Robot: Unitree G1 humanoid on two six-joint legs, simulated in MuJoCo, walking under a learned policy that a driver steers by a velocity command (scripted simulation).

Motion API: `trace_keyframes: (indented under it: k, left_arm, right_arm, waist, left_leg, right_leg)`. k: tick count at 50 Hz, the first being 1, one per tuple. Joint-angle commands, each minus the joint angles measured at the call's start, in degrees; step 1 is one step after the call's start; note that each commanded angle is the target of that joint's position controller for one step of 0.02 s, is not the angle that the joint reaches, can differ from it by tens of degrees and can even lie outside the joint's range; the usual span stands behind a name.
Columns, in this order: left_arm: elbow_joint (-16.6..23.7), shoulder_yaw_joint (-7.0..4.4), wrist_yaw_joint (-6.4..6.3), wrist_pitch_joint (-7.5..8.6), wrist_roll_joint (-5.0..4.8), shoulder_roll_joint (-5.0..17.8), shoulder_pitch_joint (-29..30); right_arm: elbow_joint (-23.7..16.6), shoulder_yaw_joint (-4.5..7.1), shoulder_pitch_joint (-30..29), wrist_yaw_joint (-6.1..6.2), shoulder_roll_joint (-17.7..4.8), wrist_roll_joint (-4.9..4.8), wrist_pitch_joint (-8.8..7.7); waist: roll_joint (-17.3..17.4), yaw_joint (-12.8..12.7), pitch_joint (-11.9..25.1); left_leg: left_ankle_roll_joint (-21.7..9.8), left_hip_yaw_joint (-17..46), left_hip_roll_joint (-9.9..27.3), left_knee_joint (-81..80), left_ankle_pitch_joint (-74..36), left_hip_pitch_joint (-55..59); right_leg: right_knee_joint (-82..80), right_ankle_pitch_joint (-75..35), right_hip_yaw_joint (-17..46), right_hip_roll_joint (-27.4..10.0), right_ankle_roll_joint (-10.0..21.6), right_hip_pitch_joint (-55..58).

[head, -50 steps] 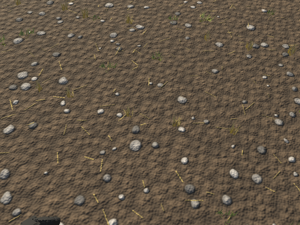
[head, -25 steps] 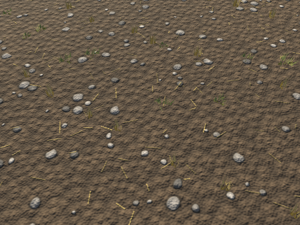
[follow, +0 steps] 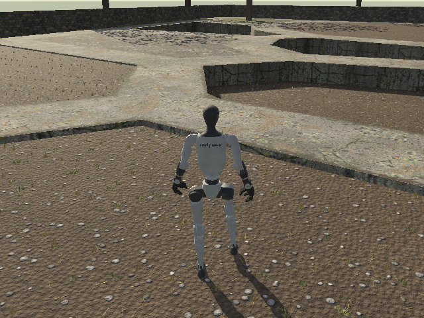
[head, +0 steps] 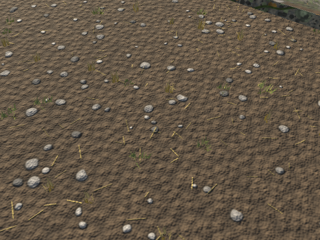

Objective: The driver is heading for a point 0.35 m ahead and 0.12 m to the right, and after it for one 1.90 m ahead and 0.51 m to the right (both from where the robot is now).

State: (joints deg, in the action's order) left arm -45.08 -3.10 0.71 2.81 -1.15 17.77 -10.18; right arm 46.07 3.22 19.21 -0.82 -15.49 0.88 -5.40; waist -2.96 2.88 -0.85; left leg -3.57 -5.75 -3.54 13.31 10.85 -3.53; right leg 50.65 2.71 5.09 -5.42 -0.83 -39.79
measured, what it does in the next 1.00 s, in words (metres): walks ahead, turning right: right foot, then left foot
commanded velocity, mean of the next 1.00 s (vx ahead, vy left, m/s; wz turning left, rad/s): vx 0.50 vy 0.00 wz -0.41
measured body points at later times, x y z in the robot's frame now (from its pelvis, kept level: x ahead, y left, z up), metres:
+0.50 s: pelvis +0.28 -0.07 +0.00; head +0.31 -0.09 +0.45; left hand +0.43 +0.18 -0.11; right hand +0.38 -0.38 -0.09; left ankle +0.44 +0.09 -0.68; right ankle +0.26 -0.14 -0.75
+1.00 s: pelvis +0.56 -0.10 +0.00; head +0.59 -0.11 +0.45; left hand +0.83 +0.05 -0.10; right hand +0.46 -0.36 -0.12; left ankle +0.58 +0.00 -0.75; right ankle +0.58 -0.30 -0.69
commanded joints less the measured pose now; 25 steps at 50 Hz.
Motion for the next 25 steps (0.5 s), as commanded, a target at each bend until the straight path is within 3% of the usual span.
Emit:
trace_keyframes:
  k: [1,4,7,9,10,11,12,13,14,15,16,17,19,21,25]
  left_arm:
    - [3.84,-0.05,0.77,0.65,0.16,1.56,2.92]
    - [6.45,0.43,1.67,0.73,0.10,0.76,8.21]
    - [9.18,0.34,2.78,0.67,0.07,1.15,11.30]
    - [10.14,-0.35,3.33,0.52,0.09,2.42,9.73]
    - [9.84,-1.12,3.35,0.30,0.15,3.74,6.36]
    - [8.31,-2.53,3.08,0.16,0.02,6.00,-0.92]
    - [6.10,-4.49,2.15,-0.15,-0.14,9.75,-10.70]
    - [5.69,-6.11,1.17,-0.41,-0.37,16.71,-14.52]
    - [6.92,-5.04,1.10,0.06,-0.34,14.04,-15.31]
    - [6.69,-3.92,1.09,0.41,0.27,10.54,-13.85]
    - [6.96,-3.50,0.97,0.64,0.20,8.97,-10.59]
    - [7.71,-3.01,0.88,0.61,0.14,7.44,-6.66]
    - [9.46,-2.31,0.54,0.59,1.00,5.51,-2.61]
    - [9.46,-2.63,0.05,0.82,0.78,6.36,-2.39]
    - [8.18,-3.30,-1.22,0.51,0.15,8.31,-5.34]
  right_arm:
    - [-3.40,1.91,-3.97,0.73,-8.66,-0.24,-1.12]
    - [-1.20,2.22,-0.67,1.05,-9.62,-0.72,-0.32]
    - [0.24,2.59,0.86,1.32,-10.37,-1.37,1.19]
    - [0.02,2.96,-0.20,1.89,-11.76,-1.55,2.17]
    - [-0.24,3.19,-0.66,2.31,-12.56,-1.58,2.69]
    - [-0.55,3.19,-1.43,2.72,-12.80,-1.55,3.23]
    - [-1.33,2.76,-1.58,3.16,-12.18,-1.35,3.14]
    - [-4.24,0.32,3.60,2.18,-5.04,0.51,1.62]
    - [-4.52,-0.21,1.25,1.14,-5.57,-0.05,-0.83]
    - [-6.29,0.93,-5.26,0.28,-9.29,-2.56,-2.25]
    - [-7.28,0.60,-7.66,0.21,-8.90,-2.87,-3.00]
    - [-6.90,0.78,-8.07,0.62,-8.66,-1.57,-3.09]
    - [-6.67,1.42,-6.38,0.88,-8.91,-0.32,-1.77]
    - [-6.67,1.16,-5.42,1.02,-7.33,0.07,-0.61]
    - [-9.01,0.04,-13.87,1.08,-4.65,0.12,-0.33]
  waist:
    - [5.43,-0.57,-2.29]
    - [4.49,1.62,-4.02]
    - [4.97,1.92,-4.46]
    - [6.96,-0.07,-1.92]
    - [8.29,-2.18,0.84]
    - [8.06,-6.38,4.94]
    - [5.44,-11.17,10.07]
    - [-8.57,-7.84,16.54]
    - [-6.72,-8.99,24.34]
    - [-3.36,-10.63,17.43]
    - [-0.10,-8.74,10.83]
    - [3.01,-6.09,6.33]
    - [0.80,-2.44,3.59]
    - [0.34,-1.43,3.03]
    - [-0.61,-4.22,0.96]
  left_leg:
    - [-6.63,3.35,15.32,-7.52,-14.71,-3.27]
    - [-6.10,1.17,17.14,-6.48,-16.00,2.31]
    - [-5.12,-0.26,19.13,-2.24,-23.29,9.50]
    - [-3.71,-2.14,19.29,4.25,-40.98,11.54]
    - [-2.94,-3.09,19.02,10.10,-50.89,11.66]
    - [-1.61,-4.59,17.64,20.10,-55.06,9.14]
    - [0.58,-5.17,15.46,34.33,-46.33,-1.31]
    - [4.57,-4.21,6.35,56.64,-2.80,-28.07]
    - [4.70,8.69,0.21,65.85,23.12,-38.22]
    - [3.42,12.15,3.97,66.80,18.98,-43.61]
    - [2.61,11.20,6.40,62.34,13.84,-43.39]
    - [3.00,10.64,8.38,56.85,10.85,-40.47]
    - [4.37,10.61,10.04,51.63,7.52,-33.03]
    - [6.35,9.28,9.74,47.32,5.48,-30.89]
    - [8.21,8.27,7.16,29.76,-8.91,-28.39]
  right_leg:
    - [-7.96,-9.04,-1.30,-0.14,0.30,2.34]
    - [-13.18,-8.99,-2.98,0.29,1.50,0.57]
    - [-15.83,-2.07,-5.34,1.35,3.36,-1.69]
    - [-16.19,4.03,-8.80,4.21,5.31,3.33]
    - [-15.74,6.89,-10.58,6.39,6.51,8.63]
    - [-17.78,6.09,-11.43,8.74,8.24,18.60]
    - [-20.27,3.30,-6.32,7.42,10.99,35.43]
    - [-20.86,7.19,22.02,-8.08,21.06,59.19]
    - [-30.57,12.51,43.40,-14.38,25.99,65.86]
    - [-32.42,12.17,34.97,-12.32,22.35,61.59]
    - [-32.92,9.02,27.24,-9.90,20.14,52.83]
    - [-33.80,3.70,21.64,-7.55,18.50,43.99]
    - [-36.59,-3.77,16.75,-4.56,17.89,33.15]
    - [-37.79,-8.55,13.34,-3.27,18.36,27.95]
    - [-37.48,-5.46,8.22,0.79,15.17,23.25]
Velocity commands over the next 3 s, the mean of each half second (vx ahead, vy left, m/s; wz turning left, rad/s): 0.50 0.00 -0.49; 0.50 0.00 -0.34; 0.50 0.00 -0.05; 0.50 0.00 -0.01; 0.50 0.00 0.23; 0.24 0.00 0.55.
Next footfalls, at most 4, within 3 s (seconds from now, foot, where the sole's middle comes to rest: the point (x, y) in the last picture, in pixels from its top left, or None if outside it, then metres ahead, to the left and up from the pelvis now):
0.24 right None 0.30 -0.15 -0.78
0.70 left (160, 213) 0.61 -0.02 -0.78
1.22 right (232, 183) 0.75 -0.36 -0.78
1.74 left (203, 122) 1.12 -0.28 -0.78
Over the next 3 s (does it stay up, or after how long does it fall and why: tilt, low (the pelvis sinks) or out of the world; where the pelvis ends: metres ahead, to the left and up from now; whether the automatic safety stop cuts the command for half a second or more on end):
stays up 1.46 -0.53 -0.01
